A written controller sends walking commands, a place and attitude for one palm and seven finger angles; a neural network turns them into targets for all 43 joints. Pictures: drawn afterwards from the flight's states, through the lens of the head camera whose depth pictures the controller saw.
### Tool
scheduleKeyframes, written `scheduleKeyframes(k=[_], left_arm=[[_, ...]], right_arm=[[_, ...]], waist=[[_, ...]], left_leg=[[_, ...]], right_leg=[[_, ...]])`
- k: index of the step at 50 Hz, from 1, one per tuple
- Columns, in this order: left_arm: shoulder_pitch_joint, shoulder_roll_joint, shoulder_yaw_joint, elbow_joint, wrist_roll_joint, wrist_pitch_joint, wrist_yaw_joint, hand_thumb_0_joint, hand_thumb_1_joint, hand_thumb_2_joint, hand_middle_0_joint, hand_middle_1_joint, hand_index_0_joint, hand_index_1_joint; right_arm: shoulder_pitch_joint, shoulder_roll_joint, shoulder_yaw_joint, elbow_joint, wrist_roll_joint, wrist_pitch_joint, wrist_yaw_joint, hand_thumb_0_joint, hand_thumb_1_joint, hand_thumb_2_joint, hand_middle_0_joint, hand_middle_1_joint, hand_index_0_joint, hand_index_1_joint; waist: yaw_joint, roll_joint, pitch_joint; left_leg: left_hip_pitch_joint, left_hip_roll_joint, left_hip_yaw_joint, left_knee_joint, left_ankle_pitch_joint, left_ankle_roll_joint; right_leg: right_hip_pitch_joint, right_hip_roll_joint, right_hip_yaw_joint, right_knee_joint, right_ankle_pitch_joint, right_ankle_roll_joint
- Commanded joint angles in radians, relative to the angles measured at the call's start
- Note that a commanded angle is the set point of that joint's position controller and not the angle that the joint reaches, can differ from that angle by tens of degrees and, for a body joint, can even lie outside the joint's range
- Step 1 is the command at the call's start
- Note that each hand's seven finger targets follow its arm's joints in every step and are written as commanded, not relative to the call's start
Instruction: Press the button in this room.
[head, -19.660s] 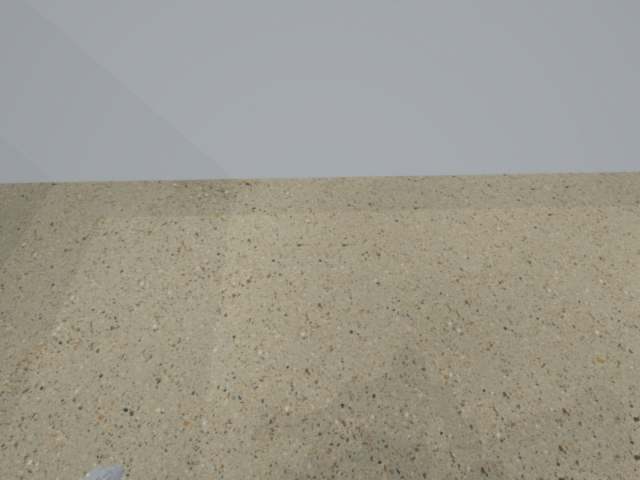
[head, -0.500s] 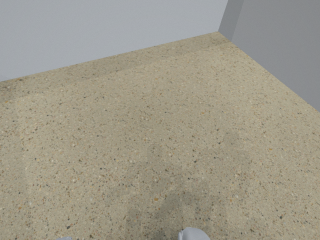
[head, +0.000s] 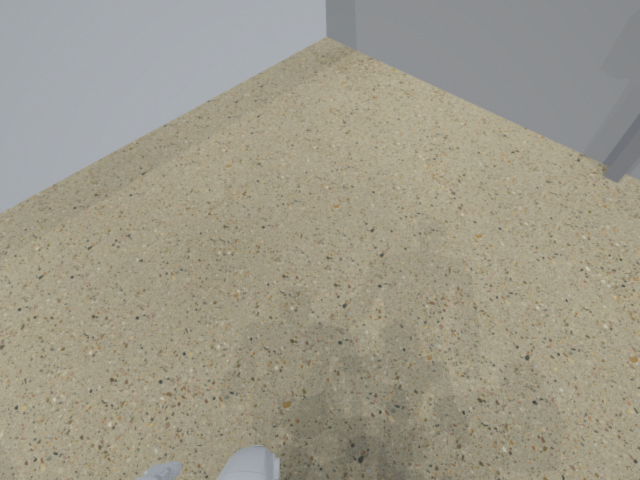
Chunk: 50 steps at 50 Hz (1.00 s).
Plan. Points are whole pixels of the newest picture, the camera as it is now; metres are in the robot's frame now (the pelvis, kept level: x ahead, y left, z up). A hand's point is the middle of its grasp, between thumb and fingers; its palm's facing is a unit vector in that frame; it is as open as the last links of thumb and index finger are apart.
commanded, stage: turn or walk to find it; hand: left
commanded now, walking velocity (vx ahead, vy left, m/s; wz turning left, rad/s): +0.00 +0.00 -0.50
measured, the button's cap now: out of the picture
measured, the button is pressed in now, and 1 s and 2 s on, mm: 0 0 0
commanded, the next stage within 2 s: stand and wait in 1.86 s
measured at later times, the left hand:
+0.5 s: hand (177, 470) +0.15 +0.23 -0.17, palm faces -0.21 -0.95 -0.23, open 7.4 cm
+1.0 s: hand (248, 449) +0.18 +0.12 -0.16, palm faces -0.42 -0.88 -0.21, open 7.4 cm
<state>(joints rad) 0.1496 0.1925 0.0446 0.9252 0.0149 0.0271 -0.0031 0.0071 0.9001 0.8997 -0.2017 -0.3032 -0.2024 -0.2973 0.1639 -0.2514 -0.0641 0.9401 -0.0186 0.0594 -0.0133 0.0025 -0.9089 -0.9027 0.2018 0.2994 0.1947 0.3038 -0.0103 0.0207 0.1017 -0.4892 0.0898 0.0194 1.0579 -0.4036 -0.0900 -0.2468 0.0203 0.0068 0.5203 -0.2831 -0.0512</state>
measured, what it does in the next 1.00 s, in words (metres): walks ahead, turning right: left foot, then right foot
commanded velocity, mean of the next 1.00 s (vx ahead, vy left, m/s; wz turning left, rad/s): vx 0.16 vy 0.00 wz -0.49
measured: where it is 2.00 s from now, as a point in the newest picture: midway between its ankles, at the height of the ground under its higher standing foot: (431, 383)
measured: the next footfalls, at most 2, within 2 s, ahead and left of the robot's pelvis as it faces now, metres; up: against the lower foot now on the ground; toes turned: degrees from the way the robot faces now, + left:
left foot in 0.20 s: +0.06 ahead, +0.15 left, +0.00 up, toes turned -3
right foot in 0.62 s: +0.02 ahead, -0.11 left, +0.00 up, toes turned -27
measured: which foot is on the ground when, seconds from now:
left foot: up 0.00-0.18, down 0.20-0.62, up 0.64-1.00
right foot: down 0.00-0.22, up 0.24-0.60, down 0.62-1.00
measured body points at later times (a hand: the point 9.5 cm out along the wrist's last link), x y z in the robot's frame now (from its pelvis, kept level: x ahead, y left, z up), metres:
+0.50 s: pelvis +0.02 +0.03 +0.00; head +0.07 +0.03 +0.45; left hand +0.16 +0.28 -0.15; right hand +0.03 -0.22 -0.14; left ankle +0.02 +0.15 -0.74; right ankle -0.04 -0.10 -0.67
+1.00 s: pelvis +0.09 -0.04 +0.00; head +0.11 -0.07 +0.45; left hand +0.20 +0.17 -0.14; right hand +0.05 -0.32 -0.14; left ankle +0.23 +0.07 -0.68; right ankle -0.01 -0.10 -0.74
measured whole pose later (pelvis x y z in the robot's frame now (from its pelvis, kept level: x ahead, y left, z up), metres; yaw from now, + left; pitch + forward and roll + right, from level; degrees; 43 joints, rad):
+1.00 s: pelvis +0.09 -0.04 +0.00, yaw -29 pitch +0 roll +0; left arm 0.34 0.17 0.04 1.02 0.02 -0.05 -0.02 0.01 0.90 0.90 -0.20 -0.30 -0.20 -0.30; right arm 0.16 -0.25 -0.07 0.93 -0.03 0.02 0.03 0.00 -0.91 -0.90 0.20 0.30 0.19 0.30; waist 0.03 0.02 0.05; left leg -0.56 0.12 0.03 0.93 -0.25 -0.09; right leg -0.08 0.05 0.03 0.37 -0.30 -0.05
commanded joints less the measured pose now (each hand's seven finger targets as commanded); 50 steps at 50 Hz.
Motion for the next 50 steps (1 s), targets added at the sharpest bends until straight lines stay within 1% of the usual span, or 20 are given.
scheduleKeyframes(k=[1, 5, 8, 9, 10, 11, 12, 14, 16, 25, 28, 29, 30, 31, 32, 34, 36, 38, 46, 50], left_arm=[[0.041, 0.23, 0.063, -0.062, 0.006, -0.018, 0.014, 0.0, 0.9, 0.9, -0.2, -0.3, -0.2, -0.3], [0.034, 0.244, 0.073, -0.065, 0.009, -0.012, 0.016, 0.0, 0.9, 0.9, -0.2, -0.3, -0.2, -0.3], [0.001, 0.236, 0.071, -0.065, -0.001, -0.004, 0.015, 0.0, 0.9, 0.9, -0.2, -0.3, -0.2, -0.3], [-0.004, 0.208, 0.066, -0.072, -0.006, 0.0, 0.014, 0.0, 0.9, 0.9, -0.2, -0.3, -0.2, -0.3], [0.034, 0.147, 0.055, -0.086, -0.012, 0.004, 0.006, 0.0, 0.9, 0.9, -0.2, -0.3, -0.2, -0.3], [0.062, 0.136, 0.051, -0.094, -0.003, 0.001, 0.002, 0.0, 0.9, 0.9, -0.2, -0.3, -0.2, -0.3], [0.043, 0.155, 0.057, -0.079, 0.005, 0.013, 0.008, 0.0, 0.9, 0.9, -0.2, -0.3, -0.2, -0.3], [0.023, 0.164, 0.07, -0.07, 0.007, 0.011, -0.01, 0.0, 0.9, 0.9, -0.2, -0.3, -0.2, -0.3], [0.038, 0.141, 0.062, -0.062, 0.004, 0.015, -0.02, 0.0, 0.9, 0.9, -0.2, -0.3, -0.2, -0.3], [-0.068, 0.094, 0.039, -0.098, 0.003, 0.016, -0.029, 0.0, 0.9, 0.9, -0.2, -0.3, -0.2, -0.3], [-0.025, 0.104, 0.038, -0.085, 0.003, 0.001, -0.028, 0.0, 0.9, 0.9, -0.2, -0.3, -0.2, -0.3], [0.045, 0.115, 0.043, -0.064, 0.005, -0.006, -0.027, 0.0, 0.9, 0.9, -0.2, -0.3, -0.2, -0.3], [0.145, 0.176, 0.055, -0.03, 0.01, -0.016, -0.023, 0.0, 0.9, 0.9, -0.2, -0.3, -0.2, -0.3], [0.226, 0.307, 0.078, -0.007, 0.016, -0.031, -0.009, 0.0, 0.9, 0.9, -0.2, -0.3, -0.2, -0.3], [0.266, 0.33, 0.087, -0.002, -0.007, -0.019, 0.007, 0.0, 0.9, 0.9, -0.2, -0.3, -0.2, -0.3], [0.172, 0.271, 0.078, -0.022, -0.004, -0.028, 0.013, 0.0, 0.9, 0.9, -0.2, -0.3, -0.2, -0.3], [0.085, 0.211, 0.055, -0.042, -0.002, -0.048, 0.006, 0.0, 0.9, 0.9, -0.2, -0.3, -0.2, -0.3], [0.083, 0.201, 0.05, -0.033, 0.001, -0.063, 0.002, 0.0, 0.9, 0.9, -0.2, -0.3, -0.2, -0.3], [0.201, 0.192, 0.045, 0.026, 0.003, -0.094, 0.0, 0.0, 0.9, 0.9, -0.2, -0.3, -0.2, -0.3], [0.214, 0.195, 0.046, 0.046, 0.008, -0.095, 0.008, 0.0, 0.9, 0.9, -0.2, -0.3, -0.2, -0.3]], right_arm=[[-0.029, -0.07, -0.01, -0.089, 0.004, -0.03, -0.008, 0.0, -0.9, -0.9, 0.2, 0.3, 0.2, 0.3], [-0.037, -0.063, -0.005, -0.105, 0.013, -0.044, -0.013, 0.0, -0.9, -0.9, 0.2, 0.3, 0.2, 0.3], [0.043, -0.07, -0.006, -0.083, 0.017, -0.057, -0.02, 0.0, -0.9, -0.9, 0.2, 0.3, 0.2, 0.3], [0.088, -0.102, -0.011, -0.073, 0.014, -0.066, -0.023, 0.0, -0.9, -0.9, 0.2, 0.3, 0.2, 0.3], [0.098, -0.187, -0.024, -0.08, 0.002, -0.073, -0.022, 0.0, -0.9, -0.9, 0.2, 0.3, 0.2, 0.3], [0.095, -0.231, -0.031, -0.1, 0.002, -0.061, -0.016, 0.0, -0.9, -0.9, 0.2, 0.3, 0.2, 0.3], [0.069, -0.212, -0.027, -0.1, -0.003, -0.063, -0.021, 0.0, -0.9, -0.9, 0.2, 0.3, 0.2, 0.3], [0.001, -0.146, -0.011, -0.121, -0.009, -0.066, -0.022, 0.0, -0.9, -0.9, 0.2, 0.3, 0.2, 0.3], [0.005, -0.126, -0.011, -0.118, -0.007, -0.071, -0.021, 0.0, -0.9, -0.9, 0.2, 0.3, 0.2, 0.3], [0.102, -0.152, -0.043, -0.057, -0.008, -0.064, -0.008, 0.0, -0.9, -0.9, 0.2, 0.3, 0.2, 0.3], [0.095, -0.161, -0.049, -0.048, -0.009, -0.059, -0.001, 0.0, -0.9, -0.9, 0.2, 0.3, 0.2, 0.3], [0.074, -0.16, -0.048, -0.049, -0.007, -0.058, 0.001, 0.0, -0.9, -0.9, 0.2, 0.3, 0.2, 0.3], [0.074, -0.132, -0.04, -0.056, 0.001, -0.058, 0.007, 0.0, -0.9, -0.9, 0.2, 0.3, 0.2, 0.3], [0.038, -0.039, -0.011, -0.106, 0.005, -0.056, 0.014, 0.0, -0.9, -0.9, 0.2, 0.3, 0.2, 0.3], [-0.048, -0.068, -0.007, -0.151, 0.002, -0.039, 0.006, 0.0, -0.9, -0.9, 0.2, 0.3, 0.2, 0.3], [-0.106, -0.088, -0.016, -0.136, -0.004, -0.049, 0.013, 0.0, -0.9, -0.9, 0.2, 0.3, 0.2, 0.3], [-0.029, -0.087, -0.019, -0.088, -0.016, -0.056, 0.026, 0.0, -0.9, -0.9, 0.2, 0.3, 0.2, 0.3], [0.02, -0.074, -0.018, -0.066, -0.015, -0.059, 0.029, 0.0, -0.9, -0.9, 0.2, 0.3, 0.2, 0.3], [-0.089, -0.068, -0.014, -0.116, -0.01, -0.076, 0.037, 0.0, -0.9, -0.9, 0.2, 0.3, 0.2, 0.3], [-0.163, -0.051, -0.005, -0.144, -0.003, -0.093, 0.04, 0.0, -0.9, -0.9, 0.2, 0.3, 0.2, 0.3]], waist=[[0.031, -0.163, -0.123], [0.029, -0.172, -0.156], [-0.013, -0.151, -0.176], [-0.032, -0.086, -0.19], [-0.025, 0.188, -0.207], [-0.013, 0.28, -0.187], [-0.024, 0.288, -0.176], [0.014, 0.157, -0.083], [0.019, 0.123, -0.106], [-0.038, 0.195, -0.117], [-0.019, 0.194, -0.136], [0.024, 0.165, -0.162], [0.075, 0.016, -0.205], [0.125, -0.371, -0.201], [0.159, -0.369, -0.173], [0.116, -0.195, -0.048], [0.047, -0.125, -0.055], [0.026, -0.125, -0.072], [0.049, -0.131, -0.026], [0.06, -0.133, -0.018]], left_leg=[[-0.03, -0.016, -0.006, -0.081, 0.003, -0.001], [0.075, -0.042, 0.003, -0.287, -0.018, 0.014], [0.269, -0.062, 0.02, -0.566, 0.145, 0.029], [0.421, 0.005, -0.027, -0.678, 0.239, 0.05], [0.543, 0.232, -0.254, -0.735, 0.407, 0.131], [0.483, 0.387, -0.33, -0.744, 0.511, 0.224], [0.403, 0.397, -0.332, -0.758, 0.489, 0.238], [0.333, 0.285, -0.179, -0.741, 0.514, 0.227], [0.377, 0.226, -0.057, -0.709, 0.607, 0.212], [0.442, 0.26, 0.072, -0.641, 0.703, 0.218], [0.407, 0.259, 0.109, -0.563, 0.628, 0.172], [0.347, 0.246, 0.139, -0.491, 0.49, 0.137], [0.195, 0.203, 0.191, -0.326, 0.286, 0.081], [-0.143, 0.051, 0.217, -0.047, -0.257, 0.02], [-0.212, 0.028, 0.062, 0.077, -0.301, 0.024], [-0.269, 0.058, -0.025, 0.172, -0.102, 0.039], [-0.177, 0.066, -0.002, 0.112, 0.046, 0.023], [-0.125, 0.053, 0.017, 0.051, 0.094, 0.009], [-0.231, 0.044, 0.006, -0.086, 0.172, -0.007], [-0.174, 0.028, 0.021, -0.248, 0.147, 0.005]], right_leg=[[0.116, -0.239, 0.265, -0.149, 0.468, -0.133], [0.117, -0.233, 0.316, -0.098, 0.547, -0.137], [0.038, -0.18, 0.319, -0.018, 0.523, -0.073], [-0.078, -0.121, 0.278, 0.059, 0.394, -0.027], [-0.262, 0.016, 0.157, 0.228, 0.02, 0.037], [-0.311, 0.033, 0.044, 0.445, -0.344, 0.074], [-0.309, 0.004, 0.088, 0.592, -0.346, 0.09], [-0.327, -0.03, 0.056, 0.704, -0.229, 0.103], [-0.329, -0.044, 0.024, 0.709, -0.165, 0.117], [-0.219, -0.068, -0.095, 0.337, -0.182, 0.116], [-0.086, -0.039, -0.134, 0.128, -0.101, 0.087], [0.034, -0.03, -0.15, 0.013, -0.005, 0.075], [0.245, -0.091, -0.069, -0.098, 0.05, 0.044], [0.402, -0.373, 0.358, -0.208, 0.11, -0.064], [0.31, -0.448, 0.507, -0.281, 0.06, -0.138], [0.203, -0.384, 0.469, -0.306, -0.167, -0.159], [0.134, -0.29, 0.299, -0.29, -0.089, -0.111], [0.125, -0.249, 0.225, -0.284, 0.034, -0.099], [0.21, -0.244, 0.269, -0.297, 0.148, -0.136], [0.227, -0.249, 0.275, -0.266, 0.23, -0.139]])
